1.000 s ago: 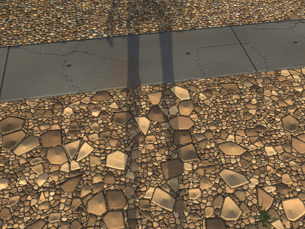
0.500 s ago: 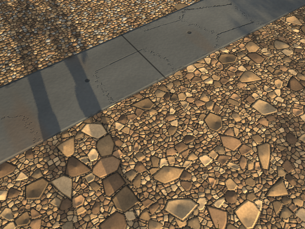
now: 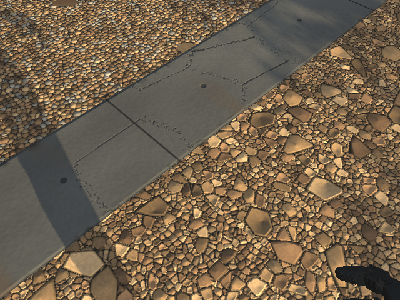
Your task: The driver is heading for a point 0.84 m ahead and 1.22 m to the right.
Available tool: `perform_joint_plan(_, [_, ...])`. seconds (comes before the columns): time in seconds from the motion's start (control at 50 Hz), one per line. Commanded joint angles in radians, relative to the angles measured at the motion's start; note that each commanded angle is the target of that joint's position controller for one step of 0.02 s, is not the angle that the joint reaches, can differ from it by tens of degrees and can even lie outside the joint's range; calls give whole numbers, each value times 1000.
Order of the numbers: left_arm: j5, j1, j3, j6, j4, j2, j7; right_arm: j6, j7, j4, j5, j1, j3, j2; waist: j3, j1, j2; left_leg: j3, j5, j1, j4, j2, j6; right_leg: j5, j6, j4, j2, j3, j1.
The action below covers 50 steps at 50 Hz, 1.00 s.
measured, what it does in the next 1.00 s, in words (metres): walks ahead, turning right: right foot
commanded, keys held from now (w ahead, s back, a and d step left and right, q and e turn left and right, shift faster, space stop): w+e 0.56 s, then w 0.22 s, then no key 0.22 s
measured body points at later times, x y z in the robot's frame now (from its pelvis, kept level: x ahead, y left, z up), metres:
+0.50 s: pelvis +0.25 -0.04 +0.00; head +0.29 -0.06 +0.45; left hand +0.55 +0.11 -0.07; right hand +0.15 -0.29 -0.13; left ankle +0.12 +0.11 -0.71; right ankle +0.34 -0.14 -0.72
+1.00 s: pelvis +0.51 -0.14 +0.01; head +0.54 -0.15 +0.46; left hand +0.60 +0.11 -0.12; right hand +0.56 -0.42 -0.10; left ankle +0.67 -0.12 -0.71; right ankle +0.35 -0.14 -0.72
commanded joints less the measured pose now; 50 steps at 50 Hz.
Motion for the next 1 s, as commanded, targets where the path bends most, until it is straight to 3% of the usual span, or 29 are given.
perform_joint_plan(0.02, [-12,28,3,-23,-140,65,-3,-1,-29,12,-12,357,-94,-300,-382,-145,321,-812,-313,766,-255,479,192,-77,21,648,5,-98,-569])
perform_joint_plan(0.04, [17,-8,10,-4,-102,112,3,9,-23,-5,-1,271,-76,-197,-205,-120,121,-699,-422,609,-263,441,184,12,20,708,-89,-95,-627])
perform_joint_plan(0.06, [24,-75,9,2,-102,107,-10,8,-19,-7,7,224,-58,-124,-94,-122,25,-532,-375,478,-281,383,167,89,26,676,-120,-113,-610])
perform_joint_plan(0.08, [23,-97,6,8,-107,85,-19,6,-17,2,4,204,-49,-98,-43,-104,27,-401,-261,396,-310,333,140,122,32,629,-149,-126,-586])
perform_joint_plan(0.12, [36,-105,2,30,-109,66,-37,-11,-16,34,10,230,-48,-98,-13,-88,90,-237,-81,321,-338,280,122,145,45,596,-178,-146,-551])
perform_joint_plan(0.2, [35,-206,-5,45,-158,47,-59,-43,-2,69,24,278,-57,-115,-11,-90,87,-92,110,352,-380,288,142,240,58,559,-201,-159,-642])
perform_joint_plan(0.32, [29,-413,-30,36,-230,7,-83,-38,-1,108,23,326,-62,-127,26,-128,82,115,213,383,-381,240,110,446,65,248,-208,-246,-638])
perform_joint_plan(0.4, [37,-507,-34,37,-269,12,-92,-25,-12,139,23,386,-71,-163,47,-153,82,166,300,475,-346,277,90,378,25,91,-191,-319,-588])
perform_joint_plan(0.44, [45,-496,-28,38,-273,24,-84,-10,-19,154,21,404,-75,-188,26,-140,93,204,552,537,-241,288,76,272,-10,45,-141,-356,-525])
perform_joint_plan(0.48, [51,-353,-10,30,-235,54,-69,9,-24,160,21,411,-78,-218,-73,-72,100,238,799,549,22,289,67,187,-60,-4,-59,-376,-341])
perform_joint_plan(0.5, [59,-177,10,22,-177,84,-55,15,-25,148,23,398,-75,-216,-173,8,54,261,696,442,260,267,43,223,-93,-75,-42,-346,-107])
perform_joint_plan(0.52, [65,-67,41,23,-160,189,-37,12,-15,96,29,426,-55,-143,-303,30,-100,260,228,129,586,215,0,44,-171,-109,-287,-5,212])
perform_joint_plan(0.54, [22,-94,61,33,-185,270,-28,6,0,22,21,375,-53,-118,-381,-8,-251,137,-448,-201,877,11,-54,119,-291,-260,-500,523,371])
perform_joint_plan(0.56, [13,-71,58,42,-179,242,-17,2,2,1,12,253,-63,-173,-291,38,-89,-2,-370,-316,894,58,-46,283,-274,-280,-471,415,337])
perform_joint_plan(0.58, [8,-113,43,38,-157,185,-7,-8,4,4,28,248,-49,-138,-172,-6,-52,-7,-276,-305,826,106,-35,425,-250,-272,-451,254,210])
perform_joint_plan(0.6, [9,-154,25,29,-149,126,-4,-11,3,28,28,279,-44,-126,-96,-61,-6,-6,-243,-226,713,139,-32,560,-202,-286,-397,153,65])
perform_joint_plan(0.62, [6,-190,13,19,-145,97,-2,2,4,35,12,296,-44,-122,-63,-102,-7,-14,-244,-155,651,155,-37,632,-174,-301,-348,83,-31])
perform_joint_plan(0.66, [5,-212,-1,-4,-144,71,-7,35,13,64,-8,354,-42,-113,-79,-136,-29,1,-222,-62,602,151,-47,688,-160,-336,-305,15,-111])
perform_joint_plan(0.72, [1,-156,3,-22,-103,92,-14,48,24,56,-3,298,-41,-92,-37,-125,-36,19,-117,-104,501,148,-56,646,-153,-404,-282,-25,-137])
perform_joint_plan(0.78, [-2,-100,1,-26,-72,90,-15,47,25,26,0,177,-42,-91,11,-86,-40,19,2,-191,370,150,-58,634,-126,-429,-274,-39,-85])
perform_joint_plan(0.86, [0,-52,-9,-28,-30,81,-4,35,21,10,8,98,-30,-61,14,-63,-49,55,91,-140,205,95,-40,1011,-71,-345,-259,-121,-31])
perform_joint_plan(0.92, [9,-24,-18,-23,1,72,6,26,15,12,13,69,-24,-56,6,-44,-71,75,108,-57,102,40,-9,1082,-43,-288,-256,-128,3])
perform_joint_plan(0.96, [13,-43,-18,-21,11,82,15,16,7,38,7,135,-30,-78,-12,-77,-87,67,50,31,49,5,23,1173,-28,-204,-270,-106,32])
perform_joint_plan(0.98, [13,-61,-15,-22,13,94,20,8,0,68,5,214,-38,-96,-39,-110,-89,62,34,105,6,-16,41,1226,-18,-128,-270,-95,50])
perform_joint_plan(1.0, [5,-88,-13,-23,16,106,21,-7,-8,103,2,314,-41,-103,-73,-168,-65,57,142,221,-107,-11,59,1184,-2,0,-241,-112,46])
Velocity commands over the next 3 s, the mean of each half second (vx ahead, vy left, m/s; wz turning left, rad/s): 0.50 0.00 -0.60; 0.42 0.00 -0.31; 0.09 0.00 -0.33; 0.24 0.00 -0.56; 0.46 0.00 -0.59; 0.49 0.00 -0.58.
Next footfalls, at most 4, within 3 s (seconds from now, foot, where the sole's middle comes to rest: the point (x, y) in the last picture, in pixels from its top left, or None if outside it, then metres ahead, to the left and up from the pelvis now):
0.50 right None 0.38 -0.15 -0.76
1.02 left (267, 232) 0.70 -0.13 -0.76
1.48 right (312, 283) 0.53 -0.27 -0.76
1.96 left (285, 224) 0.74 -0.20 -0.76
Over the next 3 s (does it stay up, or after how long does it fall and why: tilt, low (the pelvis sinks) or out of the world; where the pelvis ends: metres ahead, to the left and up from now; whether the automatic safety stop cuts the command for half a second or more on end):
stays up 0.81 -0.73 0.00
